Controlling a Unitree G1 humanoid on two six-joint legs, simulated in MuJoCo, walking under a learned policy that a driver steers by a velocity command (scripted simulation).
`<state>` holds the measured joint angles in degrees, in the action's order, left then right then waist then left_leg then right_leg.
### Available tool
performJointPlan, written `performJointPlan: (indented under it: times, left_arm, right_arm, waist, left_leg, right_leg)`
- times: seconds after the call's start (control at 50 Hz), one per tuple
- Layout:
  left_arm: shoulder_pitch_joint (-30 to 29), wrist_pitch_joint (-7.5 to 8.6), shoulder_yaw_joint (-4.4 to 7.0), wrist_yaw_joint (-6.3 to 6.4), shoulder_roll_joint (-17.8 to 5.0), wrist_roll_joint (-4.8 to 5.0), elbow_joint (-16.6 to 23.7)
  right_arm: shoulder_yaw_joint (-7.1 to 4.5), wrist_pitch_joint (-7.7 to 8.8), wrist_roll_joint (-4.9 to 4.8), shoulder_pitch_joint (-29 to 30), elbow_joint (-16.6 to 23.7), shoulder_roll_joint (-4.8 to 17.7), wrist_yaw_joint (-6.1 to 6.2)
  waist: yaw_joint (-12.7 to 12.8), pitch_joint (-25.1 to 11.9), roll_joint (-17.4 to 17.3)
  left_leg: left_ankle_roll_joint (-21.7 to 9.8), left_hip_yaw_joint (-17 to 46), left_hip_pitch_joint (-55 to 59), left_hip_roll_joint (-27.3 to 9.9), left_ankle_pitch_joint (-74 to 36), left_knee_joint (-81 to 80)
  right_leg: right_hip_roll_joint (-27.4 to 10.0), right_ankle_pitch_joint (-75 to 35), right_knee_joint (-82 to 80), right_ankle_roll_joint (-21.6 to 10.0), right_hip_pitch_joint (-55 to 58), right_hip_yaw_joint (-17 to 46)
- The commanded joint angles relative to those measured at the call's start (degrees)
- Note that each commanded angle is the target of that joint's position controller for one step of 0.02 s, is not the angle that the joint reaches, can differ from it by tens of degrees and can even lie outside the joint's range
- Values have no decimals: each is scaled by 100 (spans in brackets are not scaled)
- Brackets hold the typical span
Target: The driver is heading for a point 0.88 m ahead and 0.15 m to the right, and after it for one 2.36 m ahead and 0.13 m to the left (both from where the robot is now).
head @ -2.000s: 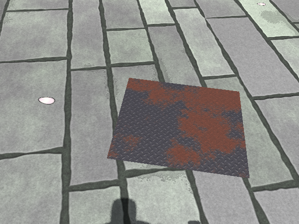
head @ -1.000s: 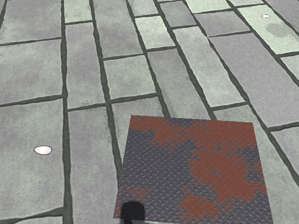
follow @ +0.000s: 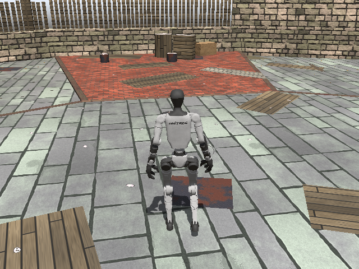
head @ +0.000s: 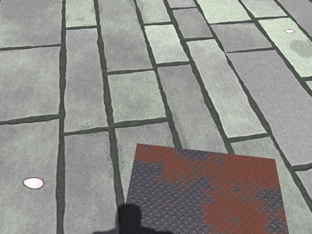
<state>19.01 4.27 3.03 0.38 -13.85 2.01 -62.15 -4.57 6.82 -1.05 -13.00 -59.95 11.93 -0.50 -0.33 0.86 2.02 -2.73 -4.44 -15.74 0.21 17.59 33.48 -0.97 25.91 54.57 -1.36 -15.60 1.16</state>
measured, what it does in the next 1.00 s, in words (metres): walks ahead: right foot, then left foot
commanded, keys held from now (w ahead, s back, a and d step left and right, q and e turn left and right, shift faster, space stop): w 0.90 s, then w+e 0.10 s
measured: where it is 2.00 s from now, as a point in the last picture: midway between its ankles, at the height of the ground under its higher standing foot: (159, 153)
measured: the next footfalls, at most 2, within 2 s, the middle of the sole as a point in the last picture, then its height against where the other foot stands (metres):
right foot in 0.44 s outside the picture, level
left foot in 1.00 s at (130, 184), level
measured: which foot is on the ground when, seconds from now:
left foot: down 0.00-0.44, up 0.46-0.98, down 1.00-1.00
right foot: up 0.00-0.42, down 0.44-1.00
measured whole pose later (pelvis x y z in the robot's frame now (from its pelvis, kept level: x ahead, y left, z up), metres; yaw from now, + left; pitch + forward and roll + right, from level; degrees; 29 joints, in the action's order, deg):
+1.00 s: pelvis +0.55 +0.00 -0.01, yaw -1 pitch +2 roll -2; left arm 23.2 3.9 3.4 0.2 -14.0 1.0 -60.7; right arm -2.7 6.0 -1.2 1.2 -48.5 12.9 -1.9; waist 4.6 1.1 -1.5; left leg -3.9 -1.2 -29.2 -3.0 1.7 27.7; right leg 0.9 24.0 18.2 0.4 4.2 -2.1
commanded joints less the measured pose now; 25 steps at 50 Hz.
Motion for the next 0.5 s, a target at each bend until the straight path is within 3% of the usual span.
performJointPlan:
  times: [0.02,0.06,0.08,0.12,0.16,0.24,0.34,0.36,0.4,0.42,0.44,0.46,0.48,0.5]
  left_arm:
    - [-806,283,51,-43,-398,102,703]
    - [-851,232,149,-33,-502,-7,667]
    - [-825,184,142,-51,-394,-13,658]
    - [-1043,100,141,-67,-285,-54,717]
    - [-1563,62,122,-62,-219,-79,911]
    - [-2458,65,44,-141,-118,-61,1188]
    - [-3079,136,2,-293,-202,-24,1476]
    - [-3080,162,16,-326,-260,-21,1512]
    - [-2641,190,128,-336,-512,-27,1461]
    - [-1958,185,239,-309,-713,-29,1296]
    - [-874,157,379,-262,-967,-32,975]
    - [220,120,494,-189,-1415,-118,754]
    - [490,119,451,-239,-1488,-207,645]
    - [224,140,317,-251,-986,-144,647]
  right_arm:
    - [0,56,56,-1024,-67,553,-40]
    - [97,31,86,-722,50,418,-77]
    - [103,6,101,-803,27,460,-66]
    - [110,-22,111,-1040,-23,533,-2]
    - [94,-43,124,-1135,-7,677,75]
    - [80,-61,118,-1282,30,754,149]
    - [25,-119,39,-1572,-102,754,151]
    - [0,-141,36,-1533,-95,803,156]
    - [-56,-185,53,-1377,-40,973,166]
    - [-70,-228,67,-1282,-18,1020,163]
    - [-38,-256,84,-1148,51,968,153]
    - [59,-239,177,-1187,197,749,134]
    - [295,-98,39,-1984,161,-151,35]
    - [152,54,-131,-1353,204,479,19]
  waist:
    - [-308,137,-739]
    - [-97,264,-486]
    - [-58,273,-682]
    - [-59,338,-615]
    - [-126,461,-544]
    - [-307,629,-633]
    - [-350,817,-615]
    - [-285,750,-635]
    - [40,291,-867]
    - [410,-148,-993]
    - [907,-746,-988]
    - [1153,-1628,-196]
    - [572,-2557,1326]
    - [777,-2040,782]
  left_leg:
    - [-1109,2984,2327,-1941,-353,-2091]
    - [-821,2039,1799,-1555,-1181,-2319]
    - [-791,1762,1614,-1470,-1618,-2355]
    - [-787,1372,1577,-1324,-2165,-2455]
    - [-792,1191,1508,-1293,-2415,-2577]
    - [-705,780,1220,-1133,-2120,-2855]
    - [-691,648,2001,-1448,-2407,-2640]
    - [-660,613,2188,-1508,-2779,-2466]
    - [-552,538,2416,-1546,-4653,-1785]
    - [-467,420,2380,-1444,-5660,-981]
    - [-290,272,1739,-1192,-5706,263]
    - [-118,125,180,-779,-3462,2254]
    - [140,739,-1789,331,1335,4124]
    - [-36,1365,-2385,88,1382,4759]
  right_leg:
    - [-351,-507,1816,-353,-3316,318]
    - [-625,-1211,1161,-378,-2900,205]
    - [-648,-1321,909,-320,-2660,126]
    - [-612,-1608,474,-162,-2700,-40]
    - [-576,-2002,-202,-45,-2869,-111]
    - [-354,-2935,-1620,-25,-2389,-328]
    - [-281,-2868,-2333,-280,-2459,-311]
    - [-235,-2694,-2427,-356,-2354,-340]
    - [67,-2286,-2443,-524,-1493,-541]
    - [287,-2186,-2444,-656,-608,-693]
    - [259,-2325,-2416,-837,904,-606]
    - [-1002,-2035,-2275,-1217,2835,930]
    - [-2248,-549,-3283,-2106,4342,3942]
    - [-1979,-106,-3816,-1765,3906,4053]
